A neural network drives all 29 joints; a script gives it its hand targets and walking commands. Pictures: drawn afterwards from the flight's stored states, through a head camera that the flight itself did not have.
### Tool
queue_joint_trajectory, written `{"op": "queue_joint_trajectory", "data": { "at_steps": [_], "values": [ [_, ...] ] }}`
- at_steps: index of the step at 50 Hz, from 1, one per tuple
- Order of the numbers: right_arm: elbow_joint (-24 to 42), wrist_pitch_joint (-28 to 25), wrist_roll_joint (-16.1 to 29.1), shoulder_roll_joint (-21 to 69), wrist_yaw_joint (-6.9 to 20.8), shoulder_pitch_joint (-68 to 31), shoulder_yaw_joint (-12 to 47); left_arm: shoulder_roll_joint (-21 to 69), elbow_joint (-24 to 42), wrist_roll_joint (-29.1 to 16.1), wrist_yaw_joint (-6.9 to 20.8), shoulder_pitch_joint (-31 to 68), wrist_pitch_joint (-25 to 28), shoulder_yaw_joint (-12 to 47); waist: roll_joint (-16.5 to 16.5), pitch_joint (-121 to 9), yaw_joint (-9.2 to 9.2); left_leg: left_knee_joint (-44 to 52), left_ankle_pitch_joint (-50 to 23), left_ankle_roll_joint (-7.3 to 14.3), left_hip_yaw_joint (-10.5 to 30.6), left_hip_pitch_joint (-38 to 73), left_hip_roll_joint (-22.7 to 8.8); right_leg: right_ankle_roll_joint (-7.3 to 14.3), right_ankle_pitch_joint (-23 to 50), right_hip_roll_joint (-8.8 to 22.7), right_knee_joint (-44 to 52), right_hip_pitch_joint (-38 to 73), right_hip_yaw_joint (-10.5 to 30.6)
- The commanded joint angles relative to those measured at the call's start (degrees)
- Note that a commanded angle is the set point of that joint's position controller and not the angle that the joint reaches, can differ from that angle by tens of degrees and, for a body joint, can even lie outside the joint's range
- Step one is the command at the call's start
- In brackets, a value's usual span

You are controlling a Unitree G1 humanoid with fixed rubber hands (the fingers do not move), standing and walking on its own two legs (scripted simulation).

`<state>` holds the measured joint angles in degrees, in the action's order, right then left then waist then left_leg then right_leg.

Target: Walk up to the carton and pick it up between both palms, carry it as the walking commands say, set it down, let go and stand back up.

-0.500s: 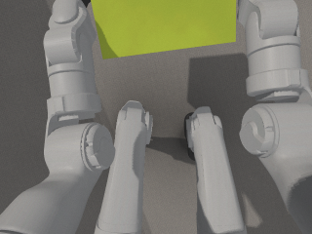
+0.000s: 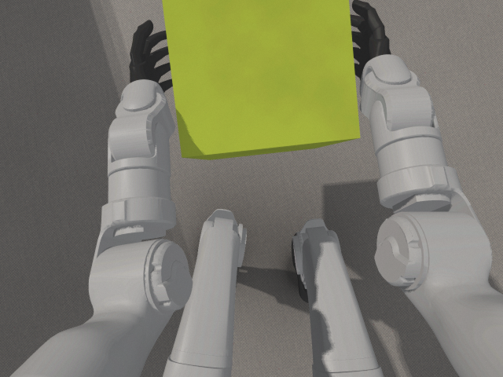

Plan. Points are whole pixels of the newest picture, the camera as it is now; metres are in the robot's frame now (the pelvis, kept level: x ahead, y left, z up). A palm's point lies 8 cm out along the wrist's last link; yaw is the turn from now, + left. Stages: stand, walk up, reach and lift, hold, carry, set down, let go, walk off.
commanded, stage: reach and lift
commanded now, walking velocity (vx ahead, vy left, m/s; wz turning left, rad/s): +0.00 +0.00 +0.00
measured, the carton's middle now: (258, 87) +0.51 +0.04 -0.13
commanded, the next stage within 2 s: none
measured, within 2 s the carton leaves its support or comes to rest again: neither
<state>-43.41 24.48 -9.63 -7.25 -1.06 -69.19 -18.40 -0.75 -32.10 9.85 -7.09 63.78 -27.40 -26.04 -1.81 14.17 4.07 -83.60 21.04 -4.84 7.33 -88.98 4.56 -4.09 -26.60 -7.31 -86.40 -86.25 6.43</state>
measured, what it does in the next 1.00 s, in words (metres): rises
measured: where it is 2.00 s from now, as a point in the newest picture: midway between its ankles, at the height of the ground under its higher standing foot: (261, 270)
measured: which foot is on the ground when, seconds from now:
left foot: down 0.00-1.00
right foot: down 0.00-1.00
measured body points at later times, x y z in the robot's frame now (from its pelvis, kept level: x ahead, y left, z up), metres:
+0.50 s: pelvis +0.08 +0.00 +0.09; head +0.26 +0.01 +0.50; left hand +0.48 +0.19 +0.02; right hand +0.52 -0.11 +0.03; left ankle +0.15 +0.14 -0.54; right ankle +0.12 -0.13 -0.54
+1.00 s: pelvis +0.10 +0.00 +0.15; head +0.22 +0.01 +0.58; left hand +0.44 +0.19 +0.10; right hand +0.49 -0.11 +0.10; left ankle +0.15 +0.14 -0.54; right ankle +0.12 -0.13 -0.54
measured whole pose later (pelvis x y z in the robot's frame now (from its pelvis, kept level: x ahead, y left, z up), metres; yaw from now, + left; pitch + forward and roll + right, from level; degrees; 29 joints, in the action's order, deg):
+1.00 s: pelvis +0.10 +0.00 +0.15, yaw +1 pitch +23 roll +0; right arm -37.8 19.4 -14.6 5.1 -0.6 -32.3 -16.7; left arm 9.2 -28.9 16.7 -1.5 27.1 -20.4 -25.8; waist -1.0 -8.8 3.4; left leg -44.4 14.7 -2.8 8.0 -53.0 2.8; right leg -1.6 -19.3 -4.4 -46.5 -50.5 8.4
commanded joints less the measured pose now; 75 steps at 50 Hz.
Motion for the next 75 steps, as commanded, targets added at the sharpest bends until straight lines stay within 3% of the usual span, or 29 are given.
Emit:
{"op": "queue_joint_trajectory", "data": {
  "at_steps": [1,3,5,7,12,16,18,21,24,27,30,31,32,36,40,41,42,43,47,50,51,52,53,57,62,66,67,70,75],
  "values": [
    [3.25,-3.43,9.8,67.6,16.95,-32.19,23.37,66.65,-1.27,-11.67,20.75,36.21,2.64,35.24,0.38,-97.86,-0.38,8.55,-9.47,1.37,-11.94,41.12,3.97,2.72,6.04,-3.21,13.12,19.8,-9.42],
    [5.37,-4.4,10.82,70.56,16.21,-31.51,24.22,67.09,-3.9,-10.22,20.76,31.48,3.33,32.5,-0.54,-89.87,2.16,10.54,-10.05,2.53,-11.97,37.85,4.08,1.94,8.47,-3.18,14.8,23.57,-8.4],
    [-0.74,-4.35,6.94,69.9,16.57,-23.28,20.19,67.47,-2.05,-8.13,20.05,30.29,4.25,30.85,-0.5,-82.54,0.76,12.25,-10.48,1.95,-11.25,38.09,3.99,3.2,8.83,-3.06,16.39,19.46,-7.62],
    [0.81,-5.48,7.19,71.79,16.16,-23.23,21.12,65.77,-7.06,-5.33,21.02,23.51,4.72,26.39,-2.78,-77.43,3.69,14.54,-10.09,3.05,-10.99,34.35,4.05,2.41,8.4,-2.15,19.58,21.95,-6.49],
    [-3.51,-7.28,3.41,68.87,15.38,-15.83,16.24,64.87,-10.8,-1.23,21.38,16.53,5.97,23.35,0.87,-66.71,1.52,19.64,-10.09,2.84,-9.69,35.46,4.34,2.91,8.55,-1.66,22.45,18.82,-7.2],
    [-6.89,-7.5,-1.96,64.8,14.93,-8.6,11.09,66.94,-11.29,-2.01,21.3,16.07,6.72,22.09,2.05,-62.51,-5.35,22.78,-7.57,1.8,-8.77,36.86,3.4,4.29,7.21,-2.0,25.85,20.6,-7.81],
    [-0.21,-8.65,1.29,68.41,15.41,-10.01,18.82,67.24,-7.52,-2.39,21.0,12.36,7.81,26.3,-0.3,-68.58,-0.81,22.95,-13.5,1.82,-9.17,39.64,3.69,3.84,13.22,-2.34,25.97,27.78,-7.28],
    [0.82,-8.82,3.26,69.07,16.79,-6.9,21.4,67.89,-4.88,-1.95,20.9,10.58,8.17,28.31,3.92,-70.46,0.35,24.75,-19.43,1.71,-9.04,46.34,4.06,3.96,17.26,-2.5,27.42,29.86,-7.28],
    [1.49,-8.63,4.16,71.14,16.5,-4.62,23.91,64.33,-4.62,-0.85,20.92,6.36,8.56,27.95,0.61,-67.98,2.63,24.91,-21.63,2.35,-8.78,44.34,3.67,3.07,21.14,-2.26,28.01,32.48,-6.24],
    [7.62,-9.47,5.55,71.38,16.15,-1.55,28.43,69.58,0.25,-4.36,21.56,5.36,9.0,34.47,0.88,-76.75,-0.44,25.97,-28.79,2.03,-7.41,52.02,3.89,2.86,27.94,-2.01,30.14,38.57,-6.12],
    [7.97,-9.26,5.97,73.05,15.61,1.27,28.69,65.45,-3.6,-1.88,21.92,-2.58,8.3,32.58,-0.78,-68.85,1.23,27.73,-27.54,3.26,-7.33,50.48,3.36,2.47,26.66,-1.12,32.79,37.16,-4.57],
    [8.06,-9.3,6.57,74.27,15.42,3.31,31.63,66.21,3.92,-4.47,22.11,2.38,9.73,36.23,-0.19,-73.45,0.99,28.04,-28.66,2.61,-7.71,51.34,3.35,2.38,29.0,-0.93,33.47,42.05,-4.09],
    [8.67,-9.36,5.86,72.98,15.18,4.06,30.4,64.52,1.94,-4.49,21.8,0.41,9.67,35.81,-1.89,-71.83,-1.28,28.53,-31.02,2.57,-7.11,51.81,2.77,2.28,32.7,-0.46,33.83,43.03,-3.62],
    [9.71,-9.93,4.96,72.23,14.82,6.76,31.96,67.27,2.65,-4.58,21.47,-3.37,9.57,37.91,0.97,-69.33,1.21,31.98,-27.54,2.26,-7.05,55.49,3.0,3.24,27.37,-1.01,36.37,43.72,-3.98],
    [11.86,-10.16,5.21,69.44,15.12,5.06,31.63,68.44,1.6,-4.7,21.64,-4.41,9.23,37.7,2.38,-65.81,-0.73,34.98,-28.03,2.08,-6.25,57.57,2.7,3.44,27.54,-0.62,39.31,45.19,-3.81],
    [8.87,-9.2,4.7,72.71,14.85,8.95,32.2,66.75,-0.2,-2.62,21.12,-9.7,8.78,35.55,1.62,-63.26,2.23,36.76,-28.53,2.59,-6.93,57.22,3.13,2.87,28.74,-0.29,40.42,46.86,-3.86],
    [6.81,-8.42,3.3,71.37,15.67,8.96,29.99,65.57,0.68,-3.11,21.01,-5.95,8.6,35.14,-0.91,-61.18,-2.03,37.23,-24.14,2.43,-5.83,58.14,2.0,3.42,23.14,-0.28,41.74,44.6,-4.35],
    [4.19,-8.64,2.67,70.14,15.32,8.44,27.52,65.53,-1.86,-1.26,20.88,-3.77,8.32,33.45,2.08,-54.55,-0.22,38.2,-19.32,2.65,-6.61,53.6,2.28,3.76,18.78,0.49,42.63,43.23,-2.94],
    [5.6,-8.27,2.07,70.1,15.92,10.4,27.92,64.64,-4.25,-0.16,21.38,-11.28,7.81,31.55,-0.7,-55.02,1.09,41.01,-26.24,3.29,-5.77,59.72,1.87,3.22,24.31,0.56,44.5,46.08,-3.91],
    [8.07,-8.56,3.63,70.26,15.96,7.17,29.83,67.35,1.18,-2.93,21.09,-4.94,8.19,35.09,2.28,-55.99,-0.19,43.52,-22.35,2.73,-6.25,66.53,2.07,3.41,20.86,0.32,47.76,50.56,-3.87],
    [2.33,-7.33,0.86,71.08,16.38,9.47,24.49,66.2,-1.15,-1.66,20.96,-3.18,7.36,33.0,1.26,-49.58,-0.5,44.35,-17.52,2.9,-6.35,62.27,2.03,3.92,16.57,0.05,48.15,48.06,-4.08],
    [7.99,-8.07,2.6,71.61,16.4,6.3,28.18,67.46,5.73,-4.3,21.54,-0.34,8.29,37.48,-0.65,-59.4,-0.96,44.31,-20.32,2.57,-6.38,65.23,2.18,3.62,19.65,-0.47,48.44,53.57,-4.31],
    [5.44,-7.15,1.14,72.77,16.29,10.36,27.48,65.36,0.33,-1.42,21.73,-6.92,7.05,34.16,0.04,-53.09,1.21,44.64,-20.08,2.96,-7.12,64.02,2.25,3.62,19.6,0.43,49.45,52.94,-3.92],
    [7.4,-6.76,0.4,69.71,17.02,7.17,25.48,69.23,-0.48,-0.9,21.94,-5.46,6.26,33.85,1.35,-53.3,-2.66,47.88,-19.2,2.62,-6.25,67.19,2.06,4.22,18.47,-0.17,51.57,54.78,-5.41],
    [8.36,-4.7,3.72,73.33,18.11,10.22,29.68,67.47,5.1,-3.57,21.77,-6.17,5.41,37.97,0.99,-57.54,1.09,50.86,-25.54,2.55,-6.45,74.46,1.9,3.85,24.46,-0.12,53.69,62.37,-4.78],
    [5.55,-3.46,0.77,70.5,17.66,14.36,25.65,66.66,2.83,-1.62,21.58,-8.78,3.86,35.02,2.64,-45.42,-1.38,52.61,-20.54,2.55,-5.7,73.99,1.64,4.59,18.89,0.75,57.08,59.61,-3.85],
    [9.06,-3.61,1.23,69.87,17.76,11.13,27.0,68.57,2.56,-2.32,22.17,-9.84,3.64,35.85,-1.28,-47.23,-1.65,53.08,-22.99,2.34,-5.72,75.84,1.73,4.18,20.03,0.02,58.09,60.37,-5.12],
    [11.88,-3.33,4.36,72.02,17.9,13.82,30.94,68.49,5.96,-3.64,22.06,-11.28,2.71,39.94,2.53,-52.15,1.14,54.0,-27.29,2.0,-5.47,80.24,1.75,4.27,25.61,0.5,58.16,66.77,-4.14],
    [12.64,-0.94,4.68,72.03,16.83,19.16,32.08,67.45,9.99,-5.08,21.87,-12.34,1.06,40.71,2.19,-45.43,-0.89,55.54,-28.44,1.74,-5.08,82.24,1.43,3.82,27.41,1.83,60.88,68.77,-3.03]
  ]
}}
